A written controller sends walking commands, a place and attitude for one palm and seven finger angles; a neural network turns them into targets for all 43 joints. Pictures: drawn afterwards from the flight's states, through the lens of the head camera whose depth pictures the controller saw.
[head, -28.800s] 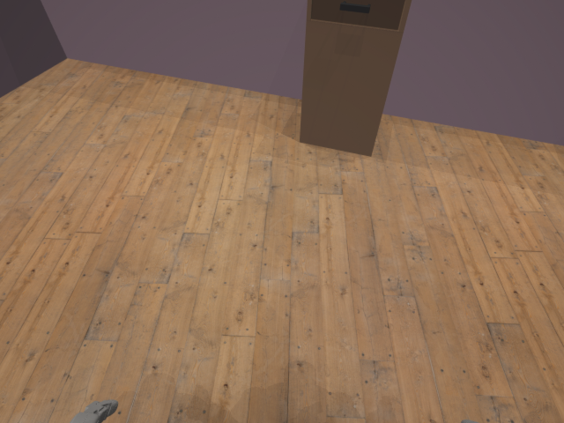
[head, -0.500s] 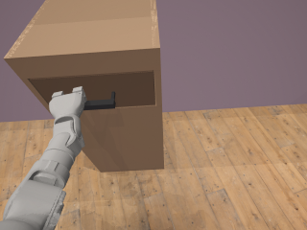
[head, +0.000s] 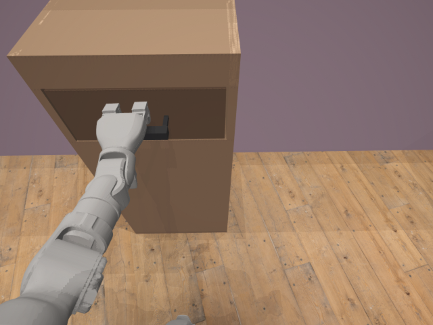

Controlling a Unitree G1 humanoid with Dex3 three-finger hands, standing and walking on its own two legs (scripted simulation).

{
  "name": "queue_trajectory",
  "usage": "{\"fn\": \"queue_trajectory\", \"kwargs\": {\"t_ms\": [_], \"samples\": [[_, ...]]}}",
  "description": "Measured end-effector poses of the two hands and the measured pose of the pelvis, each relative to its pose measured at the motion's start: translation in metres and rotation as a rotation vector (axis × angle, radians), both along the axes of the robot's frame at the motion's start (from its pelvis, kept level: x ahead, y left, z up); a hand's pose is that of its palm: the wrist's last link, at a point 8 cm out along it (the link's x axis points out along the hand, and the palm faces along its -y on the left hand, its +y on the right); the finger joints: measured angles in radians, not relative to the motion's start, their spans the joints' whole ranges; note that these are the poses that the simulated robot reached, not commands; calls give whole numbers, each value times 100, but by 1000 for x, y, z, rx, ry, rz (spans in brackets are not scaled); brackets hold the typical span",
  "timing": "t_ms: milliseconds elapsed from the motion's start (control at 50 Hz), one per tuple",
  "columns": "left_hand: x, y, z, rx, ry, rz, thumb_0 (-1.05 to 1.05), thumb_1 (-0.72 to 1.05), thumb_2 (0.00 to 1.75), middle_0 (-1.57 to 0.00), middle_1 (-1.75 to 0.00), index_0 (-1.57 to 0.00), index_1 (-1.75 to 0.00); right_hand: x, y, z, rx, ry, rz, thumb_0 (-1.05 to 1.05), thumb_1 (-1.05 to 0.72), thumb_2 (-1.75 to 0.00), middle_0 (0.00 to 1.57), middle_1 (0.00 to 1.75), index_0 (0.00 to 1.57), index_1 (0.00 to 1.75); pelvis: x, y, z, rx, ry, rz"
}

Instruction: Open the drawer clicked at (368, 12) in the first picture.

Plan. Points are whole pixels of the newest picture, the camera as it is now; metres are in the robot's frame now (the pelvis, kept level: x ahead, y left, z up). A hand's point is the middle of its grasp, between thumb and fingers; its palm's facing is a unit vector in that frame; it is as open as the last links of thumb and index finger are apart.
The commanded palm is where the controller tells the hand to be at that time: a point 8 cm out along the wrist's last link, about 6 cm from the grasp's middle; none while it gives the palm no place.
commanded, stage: lower the fingers behind the handle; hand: left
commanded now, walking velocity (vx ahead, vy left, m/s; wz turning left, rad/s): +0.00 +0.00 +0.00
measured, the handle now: (142, 126) +0.52 +0.18 +0.03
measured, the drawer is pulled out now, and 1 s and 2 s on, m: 0.00 0.00 0.00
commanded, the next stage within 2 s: lift the fingers back up to retry in 0.66 s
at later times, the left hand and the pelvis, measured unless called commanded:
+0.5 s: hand (128, 151) +0.45 +0.19 +0.04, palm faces +0.04 -0.01 -1.00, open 14.1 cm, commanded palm +0.42 +0.19 +0.06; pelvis -0.01 +0.00 -0.01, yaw -1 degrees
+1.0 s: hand (127, 148) +0.45 +0.19 +0.04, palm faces -0.03 -0.03 -1.00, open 14.0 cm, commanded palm +0.43 +0.18 +0.10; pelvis +0.00 +0.00 +0.00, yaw -1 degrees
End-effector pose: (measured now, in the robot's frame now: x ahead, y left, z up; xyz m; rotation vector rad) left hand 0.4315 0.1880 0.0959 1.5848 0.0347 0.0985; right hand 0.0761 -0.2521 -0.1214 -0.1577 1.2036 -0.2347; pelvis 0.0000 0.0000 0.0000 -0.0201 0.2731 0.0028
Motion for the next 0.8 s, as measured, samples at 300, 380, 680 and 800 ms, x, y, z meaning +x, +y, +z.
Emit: {"fn": "queue_trajectory", "kwargs": {"t_ms": [300,380,680,800], "samples": [[1,7,5,-36,91,-45,0,-48,30,-27,-137,-30,-119,-61,-15,0,-43,79,-57,1,-91,-90,20,30,20,29,-7,-2,-3,5,-6,-26],[-6,9,0,-48,47,-65,0,-48,30,-24,-135,-28,-118,-65,-21,-1,-56,92,-53,1,-91,-90,20,30,20,29,-10,-2,-6,2,6,-21],[-1,0,-1,10,31,2,0,-49,30,-28,-134,-28,-124,-39,-9,-2,-28,24,-29,1,-91,-90,20,30,20,29,-15,-1,-5,-3,10,-10],[5,1,3,-2,66,3,0,-49,30,-29,-139,-30,-122,-38,-5,-2,-25,11,-26,1,-91,-90,20,30,20,29,-14,-1,-5,-1,9,-15]]}}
